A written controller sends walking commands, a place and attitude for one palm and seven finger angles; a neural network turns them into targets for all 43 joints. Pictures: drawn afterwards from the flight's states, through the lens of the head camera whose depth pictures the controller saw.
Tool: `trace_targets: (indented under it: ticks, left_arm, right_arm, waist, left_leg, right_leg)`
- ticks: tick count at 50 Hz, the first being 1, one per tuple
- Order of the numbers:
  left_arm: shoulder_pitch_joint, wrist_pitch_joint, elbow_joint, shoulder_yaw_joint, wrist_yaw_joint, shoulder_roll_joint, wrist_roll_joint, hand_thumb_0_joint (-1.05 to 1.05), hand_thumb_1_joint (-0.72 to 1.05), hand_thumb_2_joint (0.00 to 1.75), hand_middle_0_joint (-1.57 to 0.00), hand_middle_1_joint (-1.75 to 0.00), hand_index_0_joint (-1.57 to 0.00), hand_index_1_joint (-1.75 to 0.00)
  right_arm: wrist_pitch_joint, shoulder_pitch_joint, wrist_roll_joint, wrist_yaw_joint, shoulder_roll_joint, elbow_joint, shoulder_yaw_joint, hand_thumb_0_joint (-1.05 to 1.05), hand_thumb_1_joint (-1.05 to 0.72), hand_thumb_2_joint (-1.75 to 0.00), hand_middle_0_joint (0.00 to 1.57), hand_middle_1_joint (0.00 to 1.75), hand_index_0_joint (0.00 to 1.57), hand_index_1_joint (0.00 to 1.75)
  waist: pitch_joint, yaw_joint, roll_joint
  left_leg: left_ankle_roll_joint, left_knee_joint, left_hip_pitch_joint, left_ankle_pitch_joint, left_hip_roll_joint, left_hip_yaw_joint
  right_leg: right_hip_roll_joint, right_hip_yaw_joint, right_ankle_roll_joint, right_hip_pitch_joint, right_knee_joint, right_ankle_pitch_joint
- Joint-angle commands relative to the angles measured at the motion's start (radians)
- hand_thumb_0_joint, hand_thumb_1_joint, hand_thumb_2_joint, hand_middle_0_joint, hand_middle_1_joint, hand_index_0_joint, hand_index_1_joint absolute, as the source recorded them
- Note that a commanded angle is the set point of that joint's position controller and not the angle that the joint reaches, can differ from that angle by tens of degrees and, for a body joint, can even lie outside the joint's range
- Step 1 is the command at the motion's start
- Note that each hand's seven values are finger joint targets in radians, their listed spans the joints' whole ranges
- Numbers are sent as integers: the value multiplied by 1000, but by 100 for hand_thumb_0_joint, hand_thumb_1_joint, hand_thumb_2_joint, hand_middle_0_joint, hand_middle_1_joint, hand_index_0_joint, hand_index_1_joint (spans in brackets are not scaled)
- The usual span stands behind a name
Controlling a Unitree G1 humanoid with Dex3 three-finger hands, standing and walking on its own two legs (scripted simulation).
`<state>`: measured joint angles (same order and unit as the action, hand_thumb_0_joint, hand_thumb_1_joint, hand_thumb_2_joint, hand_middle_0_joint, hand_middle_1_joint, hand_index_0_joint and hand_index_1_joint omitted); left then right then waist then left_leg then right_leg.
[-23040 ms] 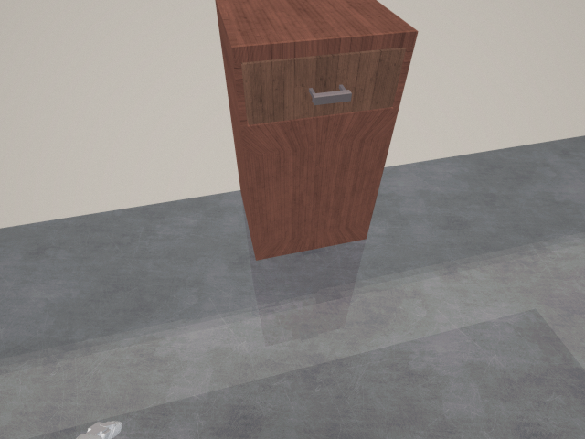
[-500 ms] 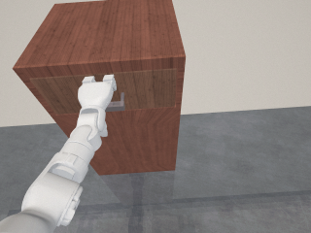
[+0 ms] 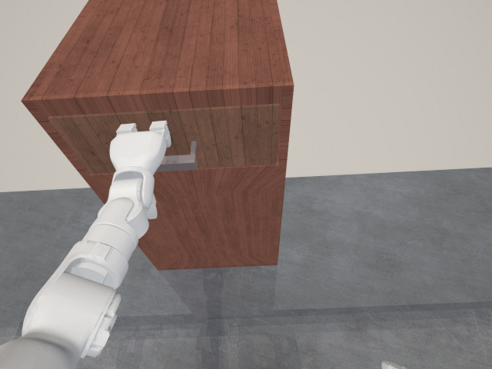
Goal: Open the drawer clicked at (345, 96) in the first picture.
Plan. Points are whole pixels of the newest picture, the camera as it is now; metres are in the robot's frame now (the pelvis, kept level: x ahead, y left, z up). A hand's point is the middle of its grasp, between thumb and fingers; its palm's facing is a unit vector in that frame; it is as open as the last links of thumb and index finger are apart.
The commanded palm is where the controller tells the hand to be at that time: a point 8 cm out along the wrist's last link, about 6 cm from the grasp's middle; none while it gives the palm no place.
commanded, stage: re-aim the fingers above the handle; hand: left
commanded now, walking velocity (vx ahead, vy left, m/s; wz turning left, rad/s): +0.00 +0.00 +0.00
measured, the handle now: (171, 155) +0.53 +0.18 +0.00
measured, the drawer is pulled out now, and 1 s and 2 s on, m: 0.00 0.00 0.00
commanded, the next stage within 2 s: lower the fingers behind the handle in 1.72 s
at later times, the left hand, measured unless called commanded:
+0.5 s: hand (150, 178) +0.44 +0.19 +0.04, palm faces -0.12 +0.00 -0.99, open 13.8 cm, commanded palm +0.43 +0.17 +0.11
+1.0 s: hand (157, 186) +0.42 +0.18 +0.03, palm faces -0.19 -0.05 -0.98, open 13.8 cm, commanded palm +0.43 +0.17 +0.11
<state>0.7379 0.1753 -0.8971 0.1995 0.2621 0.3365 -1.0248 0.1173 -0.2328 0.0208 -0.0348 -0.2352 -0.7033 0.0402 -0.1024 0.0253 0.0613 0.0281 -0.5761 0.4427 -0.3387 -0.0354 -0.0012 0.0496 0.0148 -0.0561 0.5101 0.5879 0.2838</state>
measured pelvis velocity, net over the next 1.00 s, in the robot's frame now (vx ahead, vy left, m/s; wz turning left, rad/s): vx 0.01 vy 0.01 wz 0.02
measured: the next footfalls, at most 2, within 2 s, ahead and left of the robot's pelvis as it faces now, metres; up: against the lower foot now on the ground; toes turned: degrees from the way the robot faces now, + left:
none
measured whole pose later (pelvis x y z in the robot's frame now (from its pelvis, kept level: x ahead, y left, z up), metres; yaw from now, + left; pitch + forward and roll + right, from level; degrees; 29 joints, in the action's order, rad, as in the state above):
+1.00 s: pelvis +0.01 +0.01 +0.00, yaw +1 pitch +12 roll +0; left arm 0.66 0.10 -0.74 0.30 0.08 0.34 -0.95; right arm 0.10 -0.28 0.02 -0.07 -0.25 -0.69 0.04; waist -0.10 0.02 0.05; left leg 0.04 -0.58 0.44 -0.34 -0.05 0.02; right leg 0.03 0.03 -0.04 0.49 0.58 0.29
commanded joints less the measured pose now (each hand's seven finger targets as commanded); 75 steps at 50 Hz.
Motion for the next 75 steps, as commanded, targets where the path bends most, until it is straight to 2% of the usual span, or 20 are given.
trace_targets:
  ticks: [1, 4, 8, 13, 17, 23, 29, 33, 36, 40, 44, 48, 52, 55, 59, 61, 64, 68, 72, 75]
  left_arm:
    - [415, -75, 272, 27, -39, 47, 21, 0, -50, 30, -30, -120, -30, -120]
    - [425, -144, 261, -33, -35, 117, 4, 0, -50, 30, -30, -120, -30, -120]
    - [431, -179, 264, -241, 73, 339, -40, 0, -50, 30, -30, -120, -30, -120]
    - [362, -73, 173, -233, 171, 319, -73, 0, -50, 30, -30, -120, -30, -120]
    - [417, 23, 106, -93, 112, 192, -42, 0, -50, 30, -30, -120, -30, -120]
    - [542, -101, 318, 122, -61, -38, 47, 0, -50, 30, -30, -120, -30, -120]
    - [559, -222, 301, -101, 67, 172, -35, 0, -50, 30, -30, -120, -30, -120]
    - [409, -74, 142, -275, 220, 328, -63, 0, -50, 30, -30, -120, -30, -120]
    - [380, 75, 59, -175, 234, 266, -92, 0, -50, 30, -30, -120, -30, -120]
    - [392, 190, -7, -114, 81, 231, -26, 0, -50, 30, -30, -120, -30, -120]
    - [440, 30, 333, 103, -127, -29, 86, 0, -50, 30, -30, -120, -30, -120]
    - [517, -197, 537, 125, -149, -10, 53, 0, -50, 30, -30, -120, -30, -120]
    - [536, -283, 460, -65, 30, 131, -15, 0, -50, 30, -30, -120, -30, -120]
    - [485, -169, 266, -240, 185, 291, -50, 0, -50, 30, -30, -120, -30, -120]
    - [414, 18, 126, -201, 230, 311, -68, 0, -50, 30, -30, -120, -30, -120]
    - [341, 131, 6, -156, 193, 261, -65, 0, -50, 30, -30, -120, -30, -120]
    - [325, 203, 7, -74, 33, 192, 7, 0, -50, 30, -30, -120, -30, -120]
    - [405, 32, 330, 145, -192, -55, 102, 0, -50, 30, -30, -120, -30, -120]
    - [517, -202, 501, 78, -171, 56, 62, 0, -50, 30, -30, -120, -30, -120]
    - [575, -326, 534, -81, -25, 188, 9, 0, -50, 30, -30, -120, -30, -120]
  right_arm:
    - [-34, -18, -2, -21, -131, 117, 49, 0, -90, -90, 20, 30, 20, 30]
    - [-38, -35, -3, -25, -131, 105, 43, 0, -90, -90, 20, 30, 20, 30]
    - [-47, -34, -14, -28, -125, 102, 35, 0, -90, -90, 20, 30, 20, 30]
    - [-57, -5, -11, -11, -116, 106, 29, 0, -90, -90, 20, 30, 20, 30]
    - [-53, -24, 7, -6, -137, 101, 40, 0, -90, -90, 20, 30, 20, 30]
    - [-70, -46, 3, -31, -142, 107, 60, 0, -90, -90, 20, 30, 20, 30]
    - [-77, -82, -16, -21, -120, 69, 46, 0, -90, -90, 20, 30, 20, 30]
    - [-62, -11, -24, -5, -113, 85, 13, 0, -90, -90, 20, 30, 20, 30]
    - [-43, 25, -13, 0, -113, 96, 3, 0, -90, -90, 20, 30, 20, 30]
    - [-5, 6, 11, -12, -150, 120, 20, 0, -90, -90, 20, 30, 20, 30]
    - [-25, 2, 11, -38, -156, 163, 50, 0, -90, -90, 20, 30, 20, 30]
    - [-63, -47, -7, -50, -128, 120, 46, 0, -90, -90, 20, 30, 20, 30]
    - [-74, -90, -18, -25, -104, 64, 50, 0, -90, -90, 20, 30, 20, 30]
    - [-66, -54, -25, -7, -104, 59, 28, 0, -90, -90, 20, 30, 20, 30]
    - [-35, 28, -16, -10, -110, 90, 3, 0, -90, -90, 20, 30, 20, 30]
    - [-16, 32, -6, -3, -116, 92, 2, 0, -90, -90, 20, 30, 20, 30]
    - [14, 15, 15, -9, -156, 130, 18, 0, -90, -90, 20, 30, 20, 30]
    - [-10, 34, 17, -40, -165, 171, 36, 0, -90, -90, 20, 30, 20, 30]
    - [-58, -38, -6, -59, -130, 116, 34, 0, -90, -90, 20, 30, 20, 30]
    - [-82, -87, -18, -55, -107, 79, 44, 0, -90, -90, 20, 30, 20, 30]
  waist:
    - [-400, 55, -98]
    - [-335, 46, -112]
    - [-366, -22, -79]
    - [-378, -35, -76]
    - [-373, 29, -92]
    - [-406, 113, -70]
    - [-377, 33, -10]
    - [-350, -62, -85]
    - [-375, -54, -90]
    - [-432, 4, -197]
    - [-465, 89, -151]
    - [-394, 101, 18]
    - [-372, 43, 40]
    - [-348, -12, -38]
    - [-386, -45, -82]
    - [-412, -53, -97]
    - [-453, 2, -193]
    - [-379, 112, -216]
    - [-370, 95, -4]
    - [-396, 55, 51]
  left_leg:
    - [23, 5, -129, 412, -13, -20]
    - [21, 11, -92, 362, -12, -8]
    - [11, 18, -5, 341, -16, -14]
    - [-1, 22, 36, 331, -15, -42]
    - [10, 32, -27, 318, -4, -49]
    - [30, 6, -205, 403, -2, -4]
    - [-4, -19, -156, 467, 1, 25]
    - [-16, 12, 35, 393, -13, -15]
    - [-18, 28, 43, 373, -4, -58]
    - [5, 42, 5, 356, -3, -66]
    - [38, 13, -171, 466, 2, -25]
    - [27, -37, -292, 593, 4, 36]
    - [-30, -71, -241, 604, 15, 51]
    - [-27, -43, -44, 438, -9, 12]
    - [-18, 2, 46, 344, -12, -43]
    - [-20, 23, 39, 356, -5, -59]
    - [4, 31, 3, 379, -3, -63]
    - [41, 13, -97, 383, -8, -22]
    - [34, -24, -204, 412, -16, 23]
    - [5, -64, -201, 452, -4, 31]
  right_leg:
    - [-26, -35, 32, -297, -40, -466]
    - [-26, -35, 26, -255, -42, -391]
    - [-31, -52, 14, -310, -14, -368]
    - [-26, -52, 17, -327, -8, -364]
    - [-19, -37, 26, -286, -38, -346]
    - [-17, -27, 30, -200, -59, -368]
    - [-6, -7, 4, -128, 6, -324]
    - [-10, -15, 0, -256, 25, -332]
    - [-20, -26, 10, -296, 15, -372]
    - [-20, -34, 38, -377, -25, -434]
    - [-23, -26, 44, -324, -46, -503]
    - [-14, -20, 29, -121, -28, -398]
    - [-3, 5, 5, -43, 30, -323]
    - [-2, 4, -4, -140, 52, -315]
    - [-25, -31, 11, -278, 30, -344]
    - [-23, -31, 17, -329, 13, -380]
    - [-26, -33, 39, -406, -19, -484]
    - [-32, -29, 54, -330, -53, -512]
    - [-24, -34, 29, -180, -28, -386]
    - [-18, -24, 11, -100, 20, -330]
